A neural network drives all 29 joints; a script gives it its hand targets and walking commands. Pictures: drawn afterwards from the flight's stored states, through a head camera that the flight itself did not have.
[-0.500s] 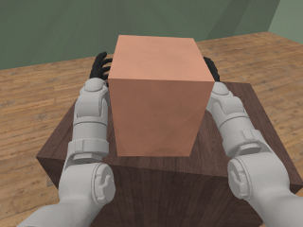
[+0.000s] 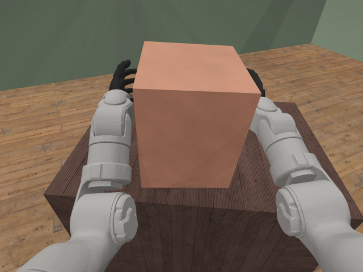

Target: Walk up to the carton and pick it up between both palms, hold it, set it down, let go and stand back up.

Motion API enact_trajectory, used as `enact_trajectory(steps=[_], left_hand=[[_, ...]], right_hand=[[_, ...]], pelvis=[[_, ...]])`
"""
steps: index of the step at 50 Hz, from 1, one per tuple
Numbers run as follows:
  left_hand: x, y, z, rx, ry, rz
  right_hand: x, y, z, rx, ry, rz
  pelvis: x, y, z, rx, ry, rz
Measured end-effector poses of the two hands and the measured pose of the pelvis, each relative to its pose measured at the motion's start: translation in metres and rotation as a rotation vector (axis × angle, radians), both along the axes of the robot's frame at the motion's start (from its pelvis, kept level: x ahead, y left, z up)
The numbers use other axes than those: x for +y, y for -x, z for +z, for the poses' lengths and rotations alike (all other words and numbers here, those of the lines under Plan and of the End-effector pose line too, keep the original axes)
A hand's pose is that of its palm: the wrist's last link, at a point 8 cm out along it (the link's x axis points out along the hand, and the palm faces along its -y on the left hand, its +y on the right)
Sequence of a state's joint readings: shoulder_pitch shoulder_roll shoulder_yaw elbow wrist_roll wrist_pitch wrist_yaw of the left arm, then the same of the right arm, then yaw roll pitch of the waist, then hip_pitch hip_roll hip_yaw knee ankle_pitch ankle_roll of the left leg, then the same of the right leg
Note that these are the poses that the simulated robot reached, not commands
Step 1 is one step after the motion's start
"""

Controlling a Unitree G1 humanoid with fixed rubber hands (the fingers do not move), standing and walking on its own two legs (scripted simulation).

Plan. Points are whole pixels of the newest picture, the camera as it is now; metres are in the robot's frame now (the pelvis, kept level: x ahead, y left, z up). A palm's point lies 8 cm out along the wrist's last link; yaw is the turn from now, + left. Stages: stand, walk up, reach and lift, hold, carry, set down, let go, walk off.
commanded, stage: reach and lift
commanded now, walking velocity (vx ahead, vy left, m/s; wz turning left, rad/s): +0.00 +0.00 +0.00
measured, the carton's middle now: (187, 116) +0.39 -0.03 +0.19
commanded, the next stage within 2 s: hold in 0.58 s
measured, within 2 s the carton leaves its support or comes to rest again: neither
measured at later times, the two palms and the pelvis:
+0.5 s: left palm (110, 89) +0.39 +0.13 +0.27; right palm (250, 89) +0.38 -0.16 +0.26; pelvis +0.01 -0.02 +0.00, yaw +1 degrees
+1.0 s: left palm (102, 79) +0.37 +0.14 +0.29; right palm (253, 75) +0.37 -0.16 +0.29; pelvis +0.01 -0.01 +0.00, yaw +0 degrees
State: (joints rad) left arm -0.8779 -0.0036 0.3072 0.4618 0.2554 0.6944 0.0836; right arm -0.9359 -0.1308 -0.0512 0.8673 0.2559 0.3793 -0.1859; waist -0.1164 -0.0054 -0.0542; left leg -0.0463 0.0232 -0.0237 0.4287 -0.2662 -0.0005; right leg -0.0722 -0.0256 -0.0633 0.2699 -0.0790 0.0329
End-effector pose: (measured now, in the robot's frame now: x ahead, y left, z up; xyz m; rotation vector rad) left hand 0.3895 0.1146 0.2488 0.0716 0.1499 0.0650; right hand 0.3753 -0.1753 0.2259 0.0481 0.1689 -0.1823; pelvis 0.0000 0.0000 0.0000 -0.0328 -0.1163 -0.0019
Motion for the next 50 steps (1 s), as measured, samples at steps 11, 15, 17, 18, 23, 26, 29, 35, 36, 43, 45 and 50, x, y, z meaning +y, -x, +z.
enact_trajectory(steps=[11,15,17,18,23,26,29,35,36,43,45,50], left_hand=[[0.000,-0.002,0.016,-0.040,0.036,0.025],[0.005,-0.001,0.017,-0.032,0.060,0.019],[0.007,-0.001,0.014,-0.013,0.067,0.019],[0.009,-0.001,0.013,-0.005,0.068,0.020],[0.014,0.000,0.015,-0.009,0.064,0.017],[0.016,0.001,0.017,-0.016,0.064,0.015],[0.016,0.003,0.021,-0.019,0.058,0.016],[0.015,0.005,0.031,-0.027,0.043,0.016],[0.014,0.005,0.033,-0.031,0.042,0.017],[0.016,0.014,0.046,-0.035,0.052,0.037],[0.017,0.016,0.046,-0.023,0.057,0.043],[0.021,0.019,0.046,0.001,0.061,0.053]], right_hand=[[-0.001,-0.010,0.024,-0.036,0.018,0.025],[0.003,-0.010,0.029,-0.023,0.019,0.028],[0.005,-0.010,0.027,-0.002,0.019,0.029],[0.007,-0.010,0.026,0.007,0.022,0.029],[0.012,-0.009,0.027,0.007,0.033,0.030],[0.013,-0.008,0.031,0.001,0.030,0.029],[0.014,-0.007,0.035,-0.002,0.017,0.028],[0.012,-0.005,0.046,-0.011,-0.001,0.025],[0.012,-0.005,0.049,-0.014,-0.002,0.026],[0.013,-0.001,0.062,-0.017,0.015,0.045],[0.015,0.000,0.063,-0.005,0.015,0.050],[0.018,0.000,0.064,0.020,0.021,0.059]], pelvis=[[-0.009,-0.007,0.001,0.022,0.005,0.004],[-0.013,-0.008,0.001,0.014,0.004,0.011],[-0.014,-0.008,0.001,0.014,0.003,0.014],[-0.015,-0.008,0.001,0.014,0.002,0.015],[-0.016,-0.007,0.001,0.022,0.006,0.023],[-0.015,-0.006,0.000,0.025,0.009,0.023],[-0.014,-0.004,0.000,0.028,0.010,0.021],[-0.010,-0.005,0.000,0.037,0.009,0.014],[-0.010,-0.005,0.000,0.037,0.009,0.012],[-0.009,-0.007,0.000,0.022,0.007,0.002],[-0.010,-0.007,0.000,0.017,0.006,0.001],[-0.013,-0.005,0.000,0.014,0.005,0.007]])
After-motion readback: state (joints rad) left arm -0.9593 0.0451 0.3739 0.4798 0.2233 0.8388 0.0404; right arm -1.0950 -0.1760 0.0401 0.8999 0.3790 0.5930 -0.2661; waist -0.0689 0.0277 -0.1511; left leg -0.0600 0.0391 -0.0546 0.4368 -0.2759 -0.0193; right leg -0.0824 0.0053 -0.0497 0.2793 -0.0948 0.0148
